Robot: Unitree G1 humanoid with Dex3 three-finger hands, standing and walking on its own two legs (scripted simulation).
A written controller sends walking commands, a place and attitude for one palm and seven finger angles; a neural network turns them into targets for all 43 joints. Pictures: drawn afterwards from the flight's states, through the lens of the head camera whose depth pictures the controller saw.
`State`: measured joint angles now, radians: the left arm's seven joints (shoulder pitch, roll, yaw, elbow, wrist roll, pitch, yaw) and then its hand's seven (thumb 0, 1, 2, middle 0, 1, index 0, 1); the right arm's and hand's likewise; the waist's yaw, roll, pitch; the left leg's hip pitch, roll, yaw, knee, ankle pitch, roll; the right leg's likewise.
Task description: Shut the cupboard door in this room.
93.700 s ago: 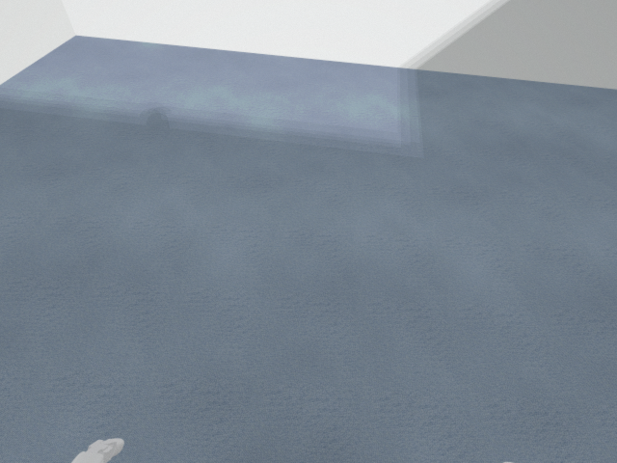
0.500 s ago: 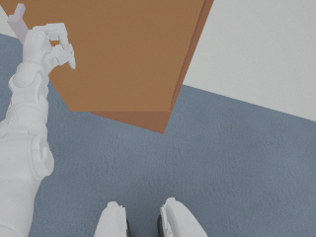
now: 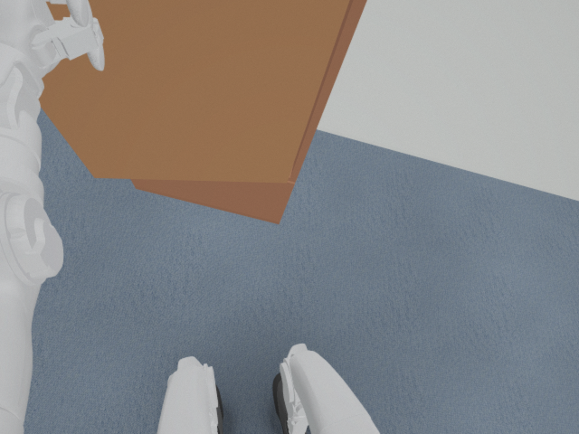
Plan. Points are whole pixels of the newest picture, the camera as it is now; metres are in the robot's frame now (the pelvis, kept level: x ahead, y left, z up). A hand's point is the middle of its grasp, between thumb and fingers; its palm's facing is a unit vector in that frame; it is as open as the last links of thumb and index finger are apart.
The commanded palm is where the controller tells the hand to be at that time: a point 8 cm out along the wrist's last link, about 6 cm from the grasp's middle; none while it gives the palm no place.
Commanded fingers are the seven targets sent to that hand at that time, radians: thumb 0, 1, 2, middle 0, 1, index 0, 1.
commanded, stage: push the door shut along its arc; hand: left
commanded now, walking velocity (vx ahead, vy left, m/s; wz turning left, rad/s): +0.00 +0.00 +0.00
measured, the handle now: out of the picture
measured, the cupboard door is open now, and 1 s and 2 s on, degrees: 15 8 8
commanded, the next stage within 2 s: pull the fist back off the door in 0.16 s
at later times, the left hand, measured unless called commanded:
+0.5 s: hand (115, 20) +0.61 +0.13 +0.10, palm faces +0.21 -0.98 -0.01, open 3.1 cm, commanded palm +0.58 +0.13 +0.10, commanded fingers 0.00 0.90 0.90 -1.30 -1.50 -1.30 -1.50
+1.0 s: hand (119, 76) +0.54 +0.12 +0.09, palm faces +0.17 -0.99 +0.00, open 3.1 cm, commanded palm +0.50 +0.15 +0.10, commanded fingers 0.00 0.90 0.90 -1.30 -1.50 -1.30 -1.50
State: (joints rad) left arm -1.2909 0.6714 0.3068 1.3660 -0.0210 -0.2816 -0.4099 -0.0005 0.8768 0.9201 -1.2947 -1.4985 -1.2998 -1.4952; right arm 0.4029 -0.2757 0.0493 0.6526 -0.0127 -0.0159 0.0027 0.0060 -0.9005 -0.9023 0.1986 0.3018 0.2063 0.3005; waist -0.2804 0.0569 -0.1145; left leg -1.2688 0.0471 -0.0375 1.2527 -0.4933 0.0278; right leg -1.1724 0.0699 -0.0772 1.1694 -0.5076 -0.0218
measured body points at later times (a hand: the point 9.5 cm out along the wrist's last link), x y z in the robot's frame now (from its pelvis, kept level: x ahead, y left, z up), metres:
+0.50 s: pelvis +0.00 +0.00 +0.00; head +0.18 +0.04 +0.41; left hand +0.60 +0.18 +0.10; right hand -0.06 -0.23 -0.10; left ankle +0.03 +0.10 -0.62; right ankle +0.02 -0.11 -0.62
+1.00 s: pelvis +0.02 -0.01 +0.03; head +0.15 +0.00 +0.46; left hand +0.52 +0.17 +0.09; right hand +0.02 -0.28 -0.08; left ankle +0.03 +0.10 -0.62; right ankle +0.02 -0.11 -0.62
